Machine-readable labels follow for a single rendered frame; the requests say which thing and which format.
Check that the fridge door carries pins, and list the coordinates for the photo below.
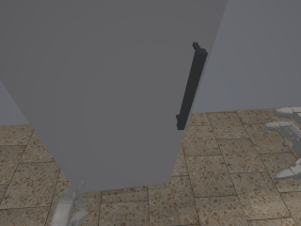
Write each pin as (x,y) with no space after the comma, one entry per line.
(101,81)

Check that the robot left hand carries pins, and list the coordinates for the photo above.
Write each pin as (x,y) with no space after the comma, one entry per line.
(66,205)

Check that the handle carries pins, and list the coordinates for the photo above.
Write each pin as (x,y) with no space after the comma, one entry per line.
(197,66)

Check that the robot right hand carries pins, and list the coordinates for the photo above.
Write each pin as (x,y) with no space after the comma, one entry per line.
(291,132)

